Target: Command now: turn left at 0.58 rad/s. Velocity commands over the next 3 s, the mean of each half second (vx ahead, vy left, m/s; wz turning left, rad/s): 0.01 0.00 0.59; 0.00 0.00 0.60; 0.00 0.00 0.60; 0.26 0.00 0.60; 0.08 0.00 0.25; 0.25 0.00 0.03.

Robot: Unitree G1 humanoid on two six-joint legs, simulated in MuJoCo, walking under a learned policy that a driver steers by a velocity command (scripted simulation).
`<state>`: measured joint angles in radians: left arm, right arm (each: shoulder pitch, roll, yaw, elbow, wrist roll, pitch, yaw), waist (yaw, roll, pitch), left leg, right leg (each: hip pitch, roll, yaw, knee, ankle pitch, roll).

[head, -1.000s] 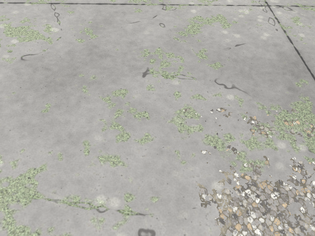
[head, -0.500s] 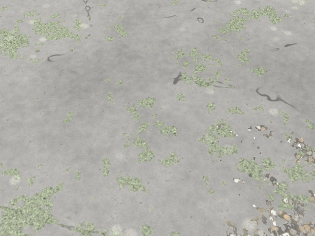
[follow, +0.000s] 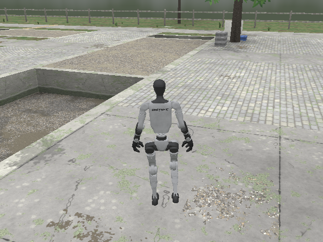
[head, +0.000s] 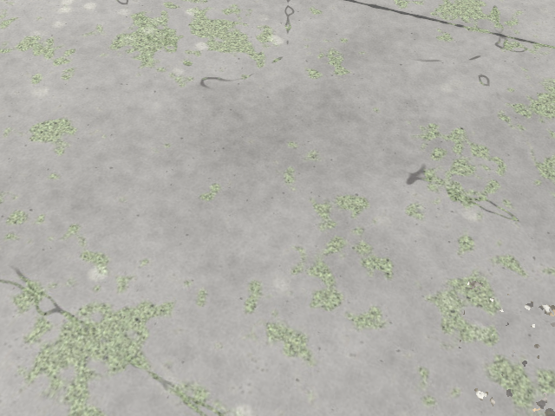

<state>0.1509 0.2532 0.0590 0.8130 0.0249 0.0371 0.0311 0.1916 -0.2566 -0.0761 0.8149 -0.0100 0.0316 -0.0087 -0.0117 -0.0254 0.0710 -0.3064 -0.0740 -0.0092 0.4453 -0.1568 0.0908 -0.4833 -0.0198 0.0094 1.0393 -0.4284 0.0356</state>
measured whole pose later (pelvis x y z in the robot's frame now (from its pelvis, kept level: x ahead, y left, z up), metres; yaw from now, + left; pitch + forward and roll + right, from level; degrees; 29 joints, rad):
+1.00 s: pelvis -0.04 -0.01 +0.00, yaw +36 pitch +1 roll -1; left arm 0.19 0.31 0.06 0.72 0.02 0.07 0.01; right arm 0.22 -0.30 -0.06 0.71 -0.01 0.04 0.01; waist 0.00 -0.03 0.07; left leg -0.22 -0.11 -0.12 0.41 -0.19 0.08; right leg -0.49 -0.02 0.04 0.98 -0.38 0.05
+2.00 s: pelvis +0.00 +0.08 +0.00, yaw +72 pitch +1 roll -1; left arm 0.19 0.31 0.05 0.70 0.04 0.00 -0.03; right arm 0.39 -0.28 -0.03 0.80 0.00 -0.02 0.01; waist -0.02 -0.05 0.05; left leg -0.02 -0.10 -0.12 0.31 -0.29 0.09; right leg -0.62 -0.06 0.00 0.95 -0.24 0.04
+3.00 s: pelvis +0.11 +0.30 +0.01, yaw +77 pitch +0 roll +1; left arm 0.42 0.24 0.03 0.95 0.02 -0.07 -0.01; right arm 0.23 -0.27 -0.04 0.97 -0.04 -0.04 0.03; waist 0.02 0.03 0.00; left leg -0.44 0.02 0.01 0.98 -0.26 0.08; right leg -0.07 0.05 -0.05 0.31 -0.26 -0.08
